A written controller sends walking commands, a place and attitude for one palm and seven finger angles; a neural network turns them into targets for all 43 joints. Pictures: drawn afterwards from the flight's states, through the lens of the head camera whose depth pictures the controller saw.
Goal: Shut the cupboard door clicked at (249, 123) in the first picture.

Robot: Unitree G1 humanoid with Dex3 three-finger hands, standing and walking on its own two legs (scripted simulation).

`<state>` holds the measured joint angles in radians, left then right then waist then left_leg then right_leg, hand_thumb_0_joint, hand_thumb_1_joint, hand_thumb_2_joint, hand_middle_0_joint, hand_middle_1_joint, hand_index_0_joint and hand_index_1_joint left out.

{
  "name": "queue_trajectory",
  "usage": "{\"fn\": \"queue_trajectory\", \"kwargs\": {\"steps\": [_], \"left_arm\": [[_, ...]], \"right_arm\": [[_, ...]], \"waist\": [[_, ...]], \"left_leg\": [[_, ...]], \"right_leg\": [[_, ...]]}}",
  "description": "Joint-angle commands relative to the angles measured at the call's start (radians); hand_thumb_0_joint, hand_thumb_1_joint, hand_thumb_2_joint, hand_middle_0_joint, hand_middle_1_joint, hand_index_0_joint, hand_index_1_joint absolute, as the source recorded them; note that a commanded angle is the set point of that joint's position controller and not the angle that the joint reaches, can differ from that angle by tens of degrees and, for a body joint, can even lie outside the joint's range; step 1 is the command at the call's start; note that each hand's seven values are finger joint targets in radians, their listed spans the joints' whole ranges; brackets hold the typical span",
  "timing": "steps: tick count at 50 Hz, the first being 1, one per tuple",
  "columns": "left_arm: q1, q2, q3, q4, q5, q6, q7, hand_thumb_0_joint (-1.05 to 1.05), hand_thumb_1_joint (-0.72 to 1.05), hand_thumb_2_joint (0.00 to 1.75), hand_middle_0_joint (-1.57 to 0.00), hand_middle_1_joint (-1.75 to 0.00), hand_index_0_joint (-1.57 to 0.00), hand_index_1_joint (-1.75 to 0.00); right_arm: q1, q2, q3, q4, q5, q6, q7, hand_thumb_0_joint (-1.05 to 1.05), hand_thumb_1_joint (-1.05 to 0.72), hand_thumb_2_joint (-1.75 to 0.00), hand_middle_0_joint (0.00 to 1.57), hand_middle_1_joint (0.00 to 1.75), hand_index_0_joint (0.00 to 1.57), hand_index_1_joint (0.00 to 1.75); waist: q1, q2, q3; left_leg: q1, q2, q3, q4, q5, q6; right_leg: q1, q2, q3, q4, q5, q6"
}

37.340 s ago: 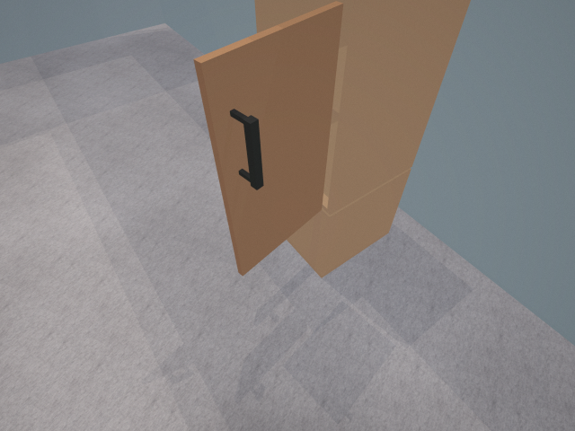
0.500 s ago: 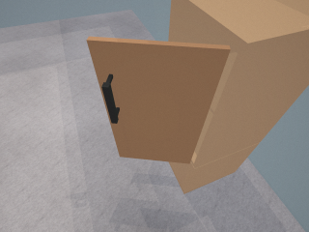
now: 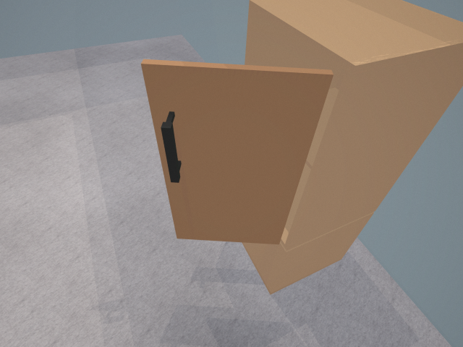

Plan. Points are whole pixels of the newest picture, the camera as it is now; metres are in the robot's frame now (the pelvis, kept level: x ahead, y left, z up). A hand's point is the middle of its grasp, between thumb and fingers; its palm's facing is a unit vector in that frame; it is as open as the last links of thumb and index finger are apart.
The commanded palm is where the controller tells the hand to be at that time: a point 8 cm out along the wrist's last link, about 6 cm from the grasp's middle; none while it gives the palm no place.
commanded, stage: come to a stop and stand still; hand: left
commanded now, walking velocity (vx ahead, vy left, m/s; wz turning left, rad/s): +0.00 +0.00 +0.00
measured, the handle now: (173, 148) +0.48 +0.15 +0.08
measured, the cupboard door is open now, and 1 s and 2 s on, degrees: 62 62 62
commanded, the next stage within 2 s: look again from close up in 0.20 s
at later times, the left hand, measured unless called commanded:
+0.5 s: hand out of the picture -0.01 +0.16 -0.18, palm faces +0.02 -0.99 -0.12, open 7.4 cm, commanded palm none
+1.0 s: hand out of the picture +0.02 +0.18 -0.18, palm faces +0.00 -0.99 -0.14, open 7.4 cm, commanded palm none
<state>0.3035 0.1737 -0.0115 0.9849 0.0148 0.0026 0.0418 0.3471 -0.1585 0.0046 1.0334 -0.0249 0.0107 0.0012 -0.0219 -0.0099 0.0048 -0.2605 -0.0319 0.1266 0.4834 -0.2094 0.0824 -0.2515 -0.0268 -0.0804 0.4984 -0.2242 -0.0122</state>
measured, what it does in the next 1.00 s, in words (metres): stands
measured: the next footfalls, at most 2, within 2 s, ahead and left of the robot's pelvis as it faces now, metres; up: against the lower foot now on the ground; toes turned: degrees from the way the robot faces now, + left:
right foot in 1.46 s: +0.08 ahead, -0.21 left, +0.00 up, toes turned -5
left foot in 1.80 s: +0.04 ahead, +0.07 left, +0.00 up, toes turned -6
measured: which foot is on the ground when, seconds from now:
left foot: down 0.00-1.00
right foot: down 0.00-1.00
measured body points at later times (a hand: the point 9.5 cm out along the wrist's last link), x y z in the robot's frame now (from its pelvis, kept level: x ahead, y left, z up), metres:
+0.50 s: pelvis +0.01 +0.02 +0.00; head +0.02 +0.04 +0.45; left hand -0.01 +0.21 -0.17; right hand +0.02 -0.21 -0.15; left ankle +0.04 +0.06 -0.74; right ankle +0.03 -0.12 -0.74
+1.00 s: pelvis +0.03 +0.03 +0.01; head +0.04 +0.05 +0.45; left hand +0.02 +0.23 -0.17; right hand +0.01 -0.19 -0.15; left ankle +0.04 +0.06 -0.74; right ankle +0.03 -0.12 -0.74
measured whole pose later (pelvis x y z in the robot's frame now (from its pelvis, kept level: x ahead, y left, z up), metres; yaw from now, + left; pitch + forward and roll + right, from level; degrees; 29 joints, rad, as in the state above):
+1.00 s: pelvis +0.03 +0.03 +0.01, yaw -1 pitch -1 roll -1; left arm 0.32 0.14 -0.02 1.10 0.01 0.00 0.05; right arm 0.30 -0.11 0.01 1.15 -0.01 -0.03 -0.02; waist -0.01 -0.04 0.03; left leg -0.16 -0.07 0.15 0.38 -0.21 0.12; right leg -0.17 -0.05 -0.05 0.42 -0.22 0.03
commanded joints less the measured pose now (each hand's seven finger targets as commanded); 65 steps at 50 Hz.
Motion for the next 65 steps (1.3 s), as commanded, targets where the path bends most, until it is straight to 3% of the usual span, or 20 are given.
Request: {"fn": "queue_trajectory", "kwargs": {"steps": [1, 9, 19, 26, 37, 45, 51, 52, 55, 58, 60, 65], "left_arm": [[0.069, 0.075, 0.020, -0.026, 0.004, -0.013, 0.000, 0.00, 0.90, 0.90, -0.20, -0.30, -0.20, -0.30], [0.092, 0.051, 0.011, 0.015, 0.004, -0.019, 0.001, 0.00, 0.90, 0.90, -0.20, -0.30, -0.20, -0.30], [0.122, 0.030, 0.000, 0.071, 0.004, -0.028, 0.004, 0.00, 0.90, 0.90, -0.20, -0.30, -0.20, -0.30], [0.124, 0.023, -0.003, 0.094, 0.004, -0.025, 0.005, 0.00, 0.90, 0.90, -0.20, -0.30, -0.20, -0.30], [0.116, 0.023, 0.000, 0.099, 0.001, -0.023, 0.008, 0.00, 0.90, 0.90, -0.20, -0.30, -0.20, -0.30], [0.111, 0.018, 0.002, 0.100, 0.002, -0.016, 0.009, 0.00, 0.90, 0.90, -0.20, -0.30, -0.20, -0.30], [0.100, 0.009, 0.011, 0.093, 0.004, 0.004, 0.000, 0.00, 0.90, 0.90, -0.20, -0.30, -0.20, -0.30], [0.096, 0.009, 0.015, 0.088, 0.005, 0.010, -0.002, 0.00, 0.90, 0.90, -0.20, -0.30, -0.20, -0.30], [0.076, 0.016, 0.032, 0.062, 0.012, 0.030, -0.010, 0.00, 0.90, 0.90, -0.20, -0.30, -0.20, -0.30], [0.042, 0.016, 0.051, 0.033, 0.018, 0.040, -0.020, 0.00, 0.90, 0.90, -0.20, -0.30, -0.20, -0.30], [0.018, 0.006, 0.059, 0.018, 0.017, 0.044, -0.025, 0.00, 0.90, 0.90, -0.20, -0.30, -0.20, -0.30], [-0.023, -0.004, 0.067, -0.018, 0.014, 0.057, -0.037, 0.00, 0.90, 0.90, -0.20, -0.30, -0.20, -0.30]], "right_arm": [[-0.007, -0.115, -0.024, -0.049, 0.005, -0.026, -0.013, 0.00, -0.90, -0.90, 0.20, 0.30, 0.20, 0.30], [0.010, -0.098, -0.020, -0.008, 0.011, -0.032, -0.016, 0.00, -0.90, -0.90, 0.20, 0.30, 0.20, 0.30], [-0.005, -0.082, -0.014, 0.038, 0.018, -0.042, -0.020, 0.00, -0.90, -0.90, 0.20, 0.30, 0.20, 0.30], [-0.019, -0.083, -0.012, 0.054, 0.019, -0.041, -0.023, 0.00, -0.90, -0.90, 0.20, 0.30, 0.20, 0.30], [-0.012, -0.079, -0.010, 0.075, 0.019, -0.048, -0.029, 0.00, -0.90, -0.90, 0.20, 0.30, 0.20, 0.30], [0.001, -0.071, -0.010, 0.087, 0.019, -0.045, -0.031, 0.00, -0.90, -0.90, 0.20, 0.30, 0.20, 0.30], [0.025, -0.087, -0.029, 0.098, 0.014, -0.045, -0.050, 0.00, -0.90, -0.90, 0.20, 0.30, 0.20, 0.30], [0.035, -0.095, -0.034, 0.099, 0.012, -0.043, -0.056, 0.00, -0.90, -0.90, 0.20, 0.30, 0.20, 0.30], [0.055, -0.105, -0.046, 0.102, 0.007, -0.038, -0.071, 0.00, -0.90, -0.90, 0.20, 0.30, 0.20, 0.30], [0.048, -0.111, -0.052, 0.090, 0.002, -0.036, -0.078, 0.00, -0.90, -0.90, 0.20, 0.30, 0.20, 0.30], [0.038, -0.116, -0.057, 0.082, -0.004, -0.033, -0.075, 0.00, -0.90, -0.90, 0.20, 0.30, 0.20, 0.30], [0.009, -0.135, -0.073, 0.066, -0.010, -0.025, -0.066, 0.00, -0.90, -0.90, 0.20, 0.30, 0.20, 0.30]], "waist": [[0.027, 0.016, 0.072], [0.023, 0.009, 0.078], [0.021, 0.008, 0.066], [0.023, 0.016, 0.090], [0.025, 0.009, 0.052], [0.027, 0.014, 0.092], [0.011, 0.034, 0.091], [0.008, 0.049, 0.084], [-0.006, 0.068, 0.057], [-0.006, 0.028, 0.052], [-0.007, 0.036, 0.046], [-0.010, 0.109, 0.058]], "left_leg": [[-0.113, 0.147, -0.238, -0.223, -0.278, -0.035], [-0.077, 0.153, -0.236, -0.237, -0.237, -0.033], [0.007, 0.149, -0.205, -0.220, -0.097, -0.036], [0.013, 0.151, -0.207, -0.241, -0.096, -0.039], [0.069, 0.155, -0.193, -0.221, 0.044, -0.041], [0.043, 0.160, -0.203, -0.253, -0.011, -0.047], [0.103, 0.235, -0.280, -0.282, -0.012, -0.048], [0.130, 0.258, -0.299, -0.283, 0.014, -0.043], [0.189, 0.346, -0.347, -0.269, 0.117, 0.039], [0.190, 0.392, -0.348, -0.235, 0.209, 0.111], [0.151, 0.383, -0.310, -0.225, 0.227, 0.118], [0.040, 0.353, -0.256, -0.238, 0.081, 0.087]], "right_leg": [[0.010, -0.071, 0.115, -0.099, -0.145, -0.039], [0.009, -0.073, 0.111, -0.109, -0.076, -0.033], [0.018, -0.087, 0.108, -0.129, 0.028, -0.024], [0.022, -0.086, 0.104, -0.132, 0.035, -0.017], [0.056, -0.094, 0.099, -0.128, 0.086, -0.011], [0.052, -0.089, 0.094, -0.123, 0.062, -0.008], [-0.031, -0.048, 0.064, -0.056, 0.019, 0.006], [-0.066, -0.039, 0.059, -0.021, -0.010, 0.007], [-0.172, -0.039, 0.078, 0.172, -0.172, 0.007], [-0.255, -0.045, 0.108, 0.350, -0.215, 0.007], [-0.248, -0.046, 0.105, 0.380, -0.204, 0.013], [-0.163, -0.043, 0.062, 0.274, -0.161, 0.017]]}}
